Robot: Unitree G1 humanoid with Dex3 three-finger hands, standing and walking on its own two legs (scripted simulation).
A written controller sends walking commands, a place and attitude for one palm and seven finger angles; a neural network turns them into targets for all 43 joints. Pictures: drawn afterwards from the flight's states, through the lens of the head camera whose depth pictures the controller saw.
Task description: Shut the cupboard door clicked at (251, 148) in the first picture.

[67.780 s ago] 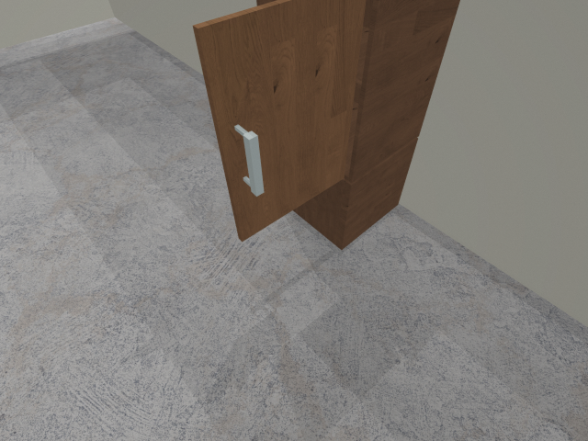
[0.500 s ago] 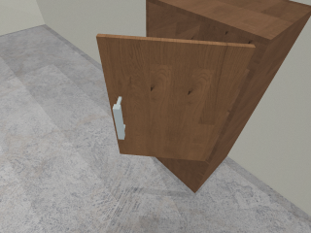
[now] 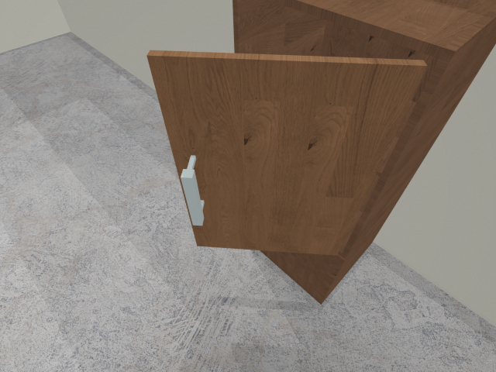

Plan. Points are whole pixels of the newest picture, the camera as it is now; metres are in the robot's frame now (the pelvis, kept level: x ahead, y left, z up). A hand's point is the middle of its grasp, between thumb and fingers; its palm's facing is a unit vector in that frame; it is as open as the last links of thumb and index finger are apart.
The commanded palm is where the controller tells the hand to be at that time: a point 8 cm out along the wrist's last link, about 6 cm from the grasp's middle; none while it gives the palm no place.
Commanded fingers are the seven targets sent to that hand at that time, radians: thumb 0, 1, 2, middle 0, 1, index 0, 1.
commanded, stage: come to a stop and stand still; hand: left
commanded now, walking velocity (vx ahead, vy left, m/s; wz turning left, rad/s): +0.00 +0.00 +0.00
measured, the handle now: (195, 192) +0.48 +0.15 -0.04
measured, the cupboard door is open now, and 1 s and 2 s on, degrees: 41 41 41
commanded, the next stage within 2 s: look again from close up in 0.66 s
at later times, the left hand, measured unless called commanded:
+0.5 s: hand out of the picture +0.04 +0.16 -0.17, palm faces -0.01 -0.98 -0.19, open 7.4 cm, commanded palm none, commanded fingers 0.00 0.90 0.90 -0.20 -0.30 -0.20 -0.30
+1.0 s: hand out of the picture +0.02 +0.18 -0.16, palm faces -0.02 -0.97 -0.23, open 7.4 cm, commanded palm none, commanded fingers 0.00 0.90 0.90 -0.20 -0.30 -0.20 -0.30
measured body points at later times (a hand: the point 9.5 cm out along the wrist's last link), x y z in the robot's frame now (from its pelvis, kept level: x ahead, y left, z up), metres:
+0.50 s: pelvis +0.02 -0.01 +0.01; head +0.04 +0.00 +0.46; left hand +0.04 +0.21 -0.16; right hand +0.04 -0.24 -0.14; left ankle +0.03 +0.06 -0.73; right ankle -0.05 -0.12 -0.73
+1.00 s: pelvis +0.02 -0.01 +0.01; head +0.04 -0.01 +0.46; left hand +0.02 +0.23 -0.15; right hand +0.05 -0.26 -0.14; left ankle +0.03 +0.06 -0.73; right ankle -0.05 -0.12 -0.73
